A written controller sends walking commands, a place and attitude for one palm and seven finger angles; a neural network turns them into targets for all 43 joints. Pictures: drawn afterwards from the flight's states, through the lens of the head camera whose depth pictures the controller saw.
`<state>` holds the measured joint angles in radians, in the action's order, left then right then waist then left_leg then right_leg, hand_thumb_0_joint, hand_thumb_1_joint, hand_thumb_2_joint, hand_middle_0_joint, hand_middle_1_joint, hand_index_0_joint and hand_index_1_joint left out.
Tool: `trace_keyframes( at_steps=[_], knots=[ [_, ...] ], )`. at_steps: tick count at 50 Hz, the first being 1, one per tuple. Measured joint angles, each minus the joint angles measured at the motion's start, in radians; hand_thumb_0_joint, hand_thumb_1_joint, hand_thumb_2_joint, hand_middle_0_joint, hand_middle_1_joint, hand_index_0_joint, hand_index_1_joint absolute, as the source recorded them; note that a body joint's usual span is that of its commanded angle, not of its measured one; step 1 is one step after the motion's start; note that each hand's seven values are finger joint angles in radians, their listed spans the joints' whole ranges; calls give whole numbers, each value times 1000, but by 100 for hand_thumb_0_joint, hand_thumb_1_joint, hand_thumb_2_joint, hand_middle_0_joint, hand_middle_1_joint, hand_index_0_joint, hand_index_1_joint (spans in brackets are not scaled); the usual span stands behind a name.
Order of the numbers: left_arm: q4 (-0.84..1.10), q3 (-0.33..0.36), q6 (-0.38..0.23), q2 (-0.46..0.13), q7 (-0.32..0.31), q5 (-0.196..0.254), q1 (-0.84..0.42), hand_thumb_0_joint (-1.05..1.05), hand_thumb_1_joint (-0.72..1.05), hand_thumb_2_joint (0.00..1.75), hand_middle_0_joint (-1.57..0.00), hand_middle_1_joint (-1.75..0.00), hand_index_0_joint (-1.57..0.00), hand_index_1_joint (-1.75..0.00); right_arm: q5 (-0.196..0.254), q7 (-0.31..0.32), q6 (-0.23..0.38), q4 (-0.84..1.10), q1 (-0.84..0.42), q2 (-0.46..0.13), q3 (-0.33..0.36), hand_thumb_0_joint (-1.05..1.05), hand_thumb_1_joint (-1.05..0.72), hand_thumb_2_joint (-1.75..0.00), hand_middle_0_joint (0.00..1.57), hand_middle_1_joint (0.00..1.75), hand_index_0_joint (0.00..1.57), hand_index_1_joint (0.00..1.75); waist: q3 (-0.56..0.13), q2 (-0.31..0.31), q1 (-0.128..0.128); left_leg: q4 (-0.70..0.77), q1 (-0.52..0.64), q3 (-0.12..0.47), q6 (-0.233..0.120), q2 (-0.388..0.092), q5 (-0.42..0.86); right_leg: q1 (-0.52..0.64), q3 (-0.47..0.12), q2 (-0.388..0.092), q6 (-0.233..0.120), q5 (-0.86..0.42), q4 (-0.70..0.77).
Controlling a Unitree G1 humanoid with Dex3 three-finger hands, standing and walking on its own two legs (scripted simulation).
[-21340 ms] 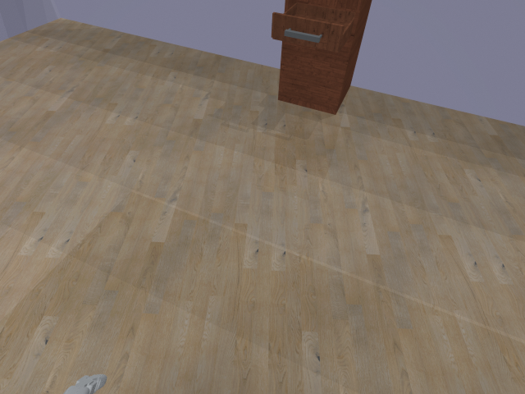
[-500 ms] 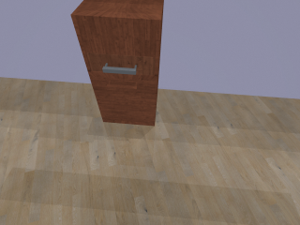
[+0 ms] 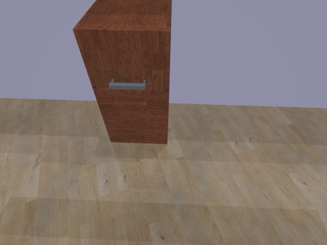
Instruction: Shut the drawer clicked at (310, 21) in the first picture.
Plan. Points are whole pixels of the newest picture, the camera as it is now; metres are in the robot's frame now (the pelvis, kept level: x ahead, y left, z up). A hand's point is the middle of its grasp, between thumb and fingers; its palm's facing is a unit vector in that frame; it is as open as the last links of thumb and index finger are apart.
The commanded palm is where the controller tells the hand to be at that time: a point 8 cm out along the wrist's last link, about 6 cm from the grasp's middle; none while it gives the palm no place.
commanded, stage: let the arm hang, fingers relaxed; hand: left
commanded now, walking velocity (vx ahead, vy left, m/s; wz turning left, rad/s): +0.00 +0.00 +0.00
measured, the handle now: (128, 83) +0.91 +0.24 -0.18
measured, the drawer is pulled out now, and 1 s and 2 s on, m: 0.00 0.00 0.00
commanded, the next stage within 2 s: look to check the result in 0.16 s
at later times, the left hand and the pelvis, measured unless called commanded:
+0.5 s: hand out of the picture +0.06 +0.22 -0.16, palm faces +0.00 -0.96 -0.29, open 7.4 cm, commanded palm none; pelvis +0.02 +0.00 +0.00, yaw +0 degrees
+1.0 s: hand out of the picture +0.12 +0.23 -0.15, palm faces -0.02 -0.94 -0.33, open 7.4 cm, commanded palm none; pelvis +0.03 -0.01 +0.01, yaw -1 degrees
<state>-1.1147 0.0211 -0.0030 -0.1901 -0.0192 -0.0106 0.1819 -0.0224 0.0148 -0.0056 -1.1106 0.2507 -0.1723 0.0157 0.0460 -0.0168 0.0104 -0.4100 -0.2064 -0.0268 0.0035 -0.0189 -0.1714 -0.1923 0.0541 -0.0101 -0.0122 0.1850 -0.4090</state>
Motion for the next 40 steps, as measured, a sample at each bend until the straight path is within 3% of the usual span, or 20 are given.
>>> trace_keyframes(
  at_steps=[40],
  knots=[
    [-20,4,-10,-87,9,-1,-74,0,91,90,-20,-30,-20,-30,2,-8,6,-16,-120,-120,3,0,-91,-90,20,30,20,30,20,-9,-2,78,71,-7,11,-9,1,65,-7,12,-5,-1,74]
  ],
)
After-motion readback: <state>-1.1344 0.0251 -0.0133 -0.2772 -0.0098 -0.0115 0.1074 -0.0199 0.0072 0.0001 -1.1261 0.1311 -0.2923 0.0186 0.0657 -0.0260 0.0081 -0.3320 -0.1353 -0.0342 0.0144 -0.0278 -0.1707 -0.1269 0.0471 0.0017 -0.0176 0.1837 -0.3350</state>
